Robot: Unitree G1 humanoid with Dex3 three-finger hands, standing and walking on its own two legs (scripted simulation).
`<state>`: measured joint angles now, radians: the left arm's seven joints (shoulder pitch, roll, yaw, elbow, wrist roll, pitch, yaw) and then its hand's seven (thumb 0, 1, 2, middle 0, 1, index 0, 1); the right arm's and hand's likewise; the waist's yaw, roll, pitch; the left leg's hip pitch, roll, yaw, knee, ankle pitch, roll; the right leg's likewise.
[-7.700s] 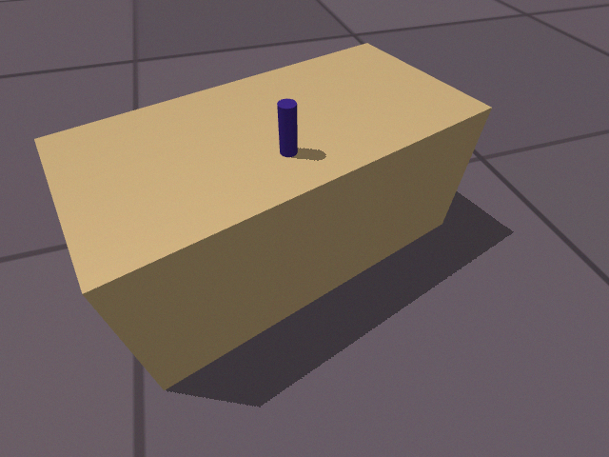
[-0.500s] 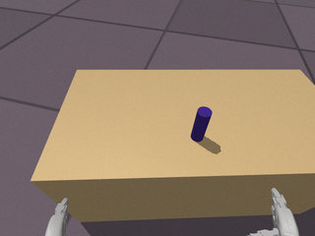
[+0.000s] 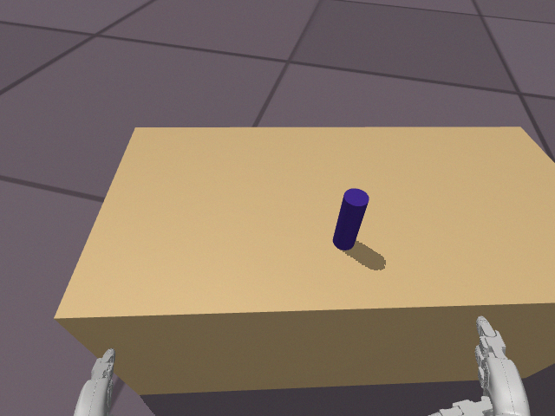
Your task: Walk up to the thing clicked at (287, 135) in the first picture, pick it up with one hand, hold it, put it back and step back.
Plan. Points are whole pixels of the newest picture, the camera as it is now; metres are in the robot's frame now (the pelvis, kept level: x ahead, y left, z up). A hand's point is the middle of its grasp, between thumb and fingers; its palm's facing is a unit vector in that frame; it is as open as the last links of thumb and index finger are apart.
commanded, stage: go down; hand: right
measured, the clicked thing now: (349, 221) +0.53 -0.17 -0.10
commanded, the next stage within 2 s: none
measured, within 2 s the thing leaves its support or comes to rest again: neither
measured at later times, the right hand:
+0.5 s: hand (465, 313) +0.26 -0.28 +0.00, palm faces +0.26 +0.96 -0.13, open 17.7 cm
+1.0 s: hand (471, 253) +0.36 -0.32 +0.02, palm faces +0.13 +0.99 +0.01, open 17.6 cm
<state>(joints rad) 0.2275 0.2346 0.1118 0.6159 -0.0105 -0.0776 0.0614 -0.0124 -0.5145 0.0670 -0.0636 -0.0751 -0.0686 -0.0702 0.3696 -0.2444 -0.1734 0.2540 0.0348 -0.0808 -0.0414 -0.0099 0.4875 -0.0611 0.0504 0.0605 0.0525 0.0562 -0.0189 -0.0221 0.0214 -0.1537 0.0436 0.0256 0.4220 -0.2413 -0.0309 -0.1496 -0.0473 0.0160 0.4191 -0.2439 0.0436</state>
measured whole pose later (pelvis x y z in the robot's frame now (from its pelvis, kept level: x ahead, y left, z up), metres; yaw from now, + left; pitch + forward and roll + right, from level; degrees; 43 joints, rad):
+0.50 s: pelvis -0.03 +0.00 -0.01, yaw +0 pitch +1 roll +0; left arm 0.17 0.23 0.09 0.66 0.00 -0.14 0.08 -0.01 -0.50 0.03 -0.06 -0.06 -0.06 -0.05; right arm -0.09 -0.36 -0.37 0.63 0.14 -0.23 0.16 -0.01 0.59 -0.02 0.04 0.06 0.05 0.05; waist 0.03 0.02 0.00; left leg -0.33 0.04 0.03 0.56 -0.26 -0.03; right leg -0.34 -0.05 0.03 0.57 -0.27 0.04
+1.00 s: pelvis -0.04 -0.02 -0.05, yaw +1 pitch +13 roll +2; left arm 0.27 0.23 0.00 0.45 0.01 -0.18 0.12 -0.01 -0.51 0.04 -0.06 -0.06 -0.07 -0.06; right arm -0.51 -0.62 -0.55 1.01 0.23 -0.37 0.47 -0.01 0.55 -0.01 0.06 0.04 0.05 0.04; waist 0.11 0.04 -0.09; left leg -0.72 0.03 0.01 0.86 -0.36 -0.05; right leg -0.74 -0.06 0.03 0.93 -0.41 0.03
